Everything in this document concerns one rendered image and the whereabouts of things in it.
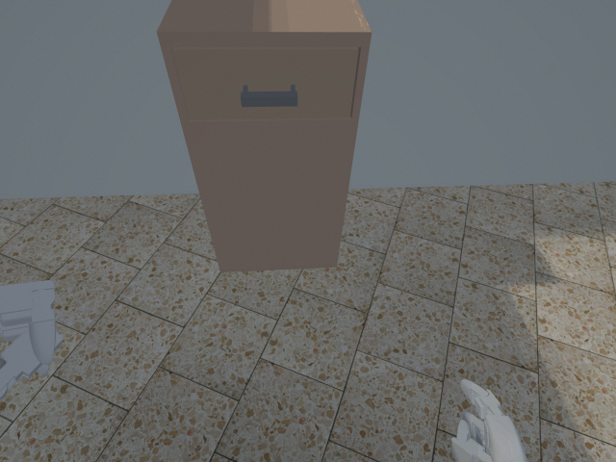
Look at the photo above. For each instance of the cabinet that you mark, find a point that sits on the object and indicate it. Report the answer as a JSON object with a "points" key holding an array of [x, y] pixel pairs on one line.
{"points": [[274, 191]]}

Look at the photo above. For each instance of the handle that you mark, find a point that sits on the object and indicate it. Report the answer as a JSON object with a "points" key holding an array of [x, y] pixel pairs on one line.
{"points": [[269, 98]]}

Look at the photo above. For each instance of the drawer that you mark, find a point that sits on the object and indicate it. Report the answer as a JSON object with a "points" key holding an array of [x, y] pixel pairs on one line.
{"points": [[212, 79]]}

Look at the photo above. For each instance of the right robot hand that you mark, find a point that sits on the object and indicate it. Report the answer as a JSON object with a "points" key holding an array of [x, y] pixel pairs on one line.
{"points": [[497, 438]]}

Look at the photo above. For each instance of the left robot hand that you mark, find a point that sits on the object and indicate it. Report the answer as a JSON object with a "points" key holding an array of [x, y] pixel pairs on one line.
{"points": [[26, 318]]}

